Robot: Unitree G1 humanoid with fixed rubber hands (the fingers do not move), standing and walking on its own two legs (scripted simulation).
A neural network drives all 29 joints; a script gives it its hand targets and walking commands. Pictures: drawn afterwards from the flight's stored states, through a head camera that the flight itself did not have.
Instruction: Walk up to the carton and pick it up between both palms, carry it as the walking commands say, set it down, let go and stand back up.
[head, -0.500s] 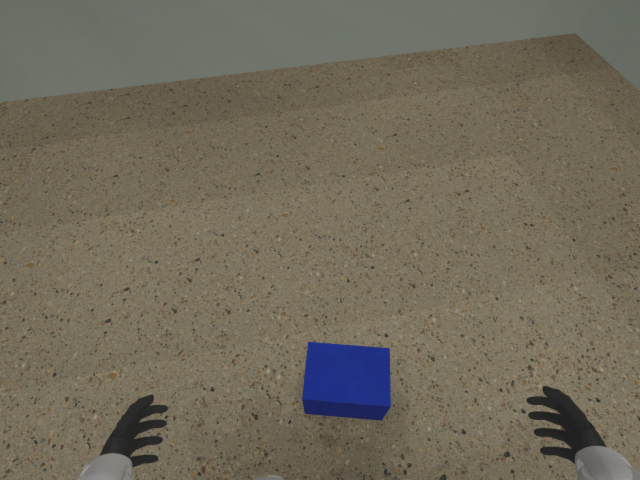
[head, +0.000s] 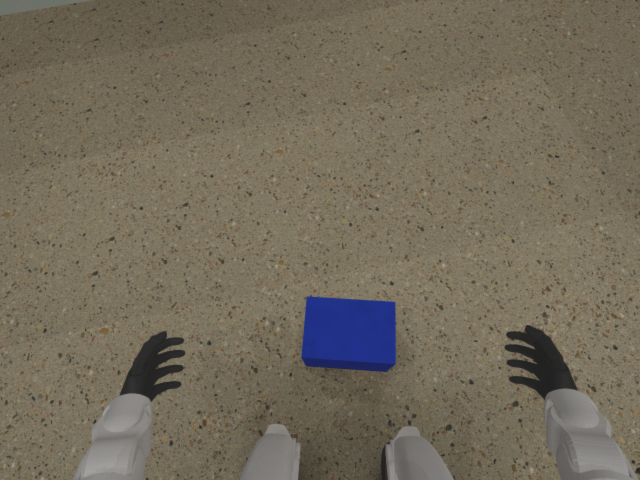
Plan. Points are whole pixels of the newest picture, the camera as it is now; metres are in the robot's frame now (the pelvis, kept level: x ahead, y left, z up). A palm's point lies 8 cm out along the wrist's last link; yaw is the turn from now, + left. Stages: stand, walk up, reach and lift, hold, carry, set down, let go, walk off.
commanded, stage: reach and lift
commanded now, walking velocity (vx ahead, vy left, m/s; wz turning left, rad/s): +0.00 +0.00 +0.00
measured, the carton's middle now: (348, 335) +0.41 -0.02 -0.62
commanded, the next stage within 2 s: none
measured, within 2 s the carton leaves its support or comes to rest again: neither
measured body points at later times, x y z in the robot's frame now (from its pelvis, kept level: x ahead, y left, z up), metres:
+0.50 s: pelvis -0.07 +0.01 -0.05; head +0.19 +0.00 +0.32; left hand +0.39 +0.22 -0.15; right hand +0.38 -0.24 -0.15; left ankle +0.01 +0.15 -0.68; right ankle +0.01 -0.14 -0.68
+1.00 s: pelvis -0.05 +0.00 -0.08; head +0.26 +0.00 +0.25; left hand +0.43 +0.20 -0.22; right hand +0.42 -0.22 -0.22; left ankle +0.01 +0.15 -0.68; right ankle +0.01 -0.14 -0.68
